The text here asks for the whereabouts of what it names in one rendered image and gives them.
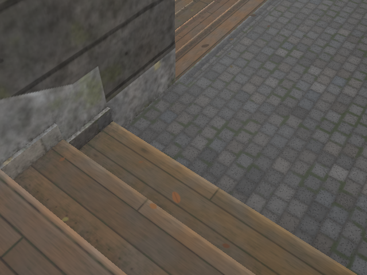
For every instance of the stairs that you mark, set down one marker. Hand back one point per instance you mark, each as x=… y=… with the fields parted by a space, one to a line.
x=119 y=206
x=202 y=24

